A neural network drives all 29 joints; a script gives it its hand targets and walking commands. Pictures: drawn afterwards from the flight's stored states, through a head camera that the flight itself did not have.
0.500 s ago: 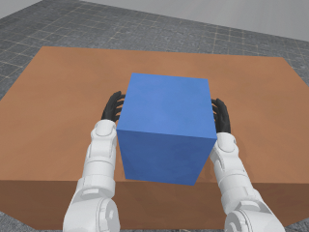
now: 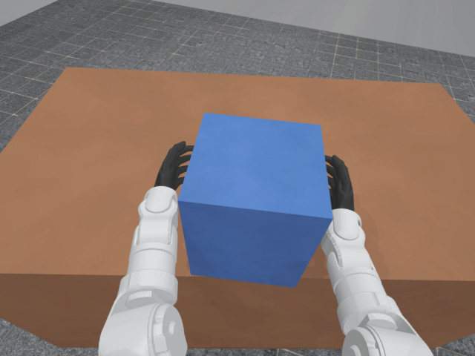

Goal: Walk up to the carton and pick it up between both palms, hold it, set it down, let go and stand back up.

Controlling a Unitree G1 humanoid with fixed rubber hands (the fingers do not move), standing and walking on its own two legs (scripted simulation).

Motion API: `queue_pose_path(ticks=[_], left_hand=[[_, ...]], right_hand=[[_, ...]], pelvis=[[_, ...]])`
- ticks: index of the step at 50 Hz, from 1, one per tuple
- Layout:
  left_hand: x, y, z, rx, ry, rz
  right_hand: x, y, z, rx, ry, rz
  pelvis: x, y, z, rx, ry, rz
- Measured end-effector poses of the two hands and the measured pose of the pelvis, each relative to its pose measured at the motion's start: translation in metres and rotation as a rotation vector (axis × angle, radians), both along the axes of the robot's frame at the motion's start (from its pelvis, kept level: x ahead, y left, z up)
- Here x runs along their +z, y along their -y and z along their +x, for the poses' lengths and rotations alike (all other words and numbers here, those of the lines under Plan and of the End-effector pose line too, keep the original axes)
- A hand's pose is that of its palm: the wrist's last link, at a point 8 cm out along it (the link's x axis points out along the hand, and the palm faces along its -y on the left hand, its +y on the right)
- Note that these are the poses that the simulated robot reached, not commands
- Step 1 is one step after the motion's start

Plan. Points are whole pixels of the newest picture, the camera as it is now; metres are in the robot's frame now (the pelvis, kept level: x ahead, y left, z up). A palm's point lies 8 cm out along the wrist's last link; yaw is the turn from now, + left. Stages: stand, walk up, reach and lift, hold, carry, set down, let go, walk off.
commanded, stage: set down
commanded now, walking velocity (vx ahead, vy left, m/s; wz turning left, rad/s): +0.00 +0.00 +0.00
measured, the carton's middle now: (251, 204) +0.38 +0.03 +0.03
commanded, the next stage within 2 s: none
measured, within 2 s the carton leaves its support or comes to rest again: neither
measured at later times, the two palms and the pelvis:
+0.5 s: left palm (168, 186) +0.37 +0.18 +0.07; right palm (339, 203) +0.37 -0.12 +0.07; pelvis +0.00 +0.00 +0.00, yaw +0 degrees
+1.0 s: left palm (164, 199) +0.38 +0.20 +0.03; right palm (333, 211) +0.38 -0.12 +0.03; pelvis +0.00 +0.00 +0.00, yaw -1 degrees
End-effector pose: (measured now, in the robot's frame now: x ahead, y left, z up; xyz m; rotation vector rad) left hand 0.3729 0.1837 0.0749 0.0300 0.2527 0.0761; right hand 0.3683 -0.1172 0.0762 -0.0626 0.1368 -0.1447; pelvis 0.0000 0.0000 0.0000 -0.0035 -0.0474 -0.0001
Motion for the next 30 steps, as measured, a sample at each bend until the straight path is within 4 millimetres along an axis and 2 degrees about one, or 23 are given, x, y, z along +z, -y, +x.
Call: queue_pose_path(ticks=[30], left_hand=[[-0.0043, -0.0003, 0.0001, 0.005, 0.045, -0.007]], right_hand=[[-0.0037, -0.0004, 0.0001, -0.004, 0.04, 0.003]], pelvis=[[-0.0001, -0.0022, 0.0027, -0.012, 0.005, 0.005]])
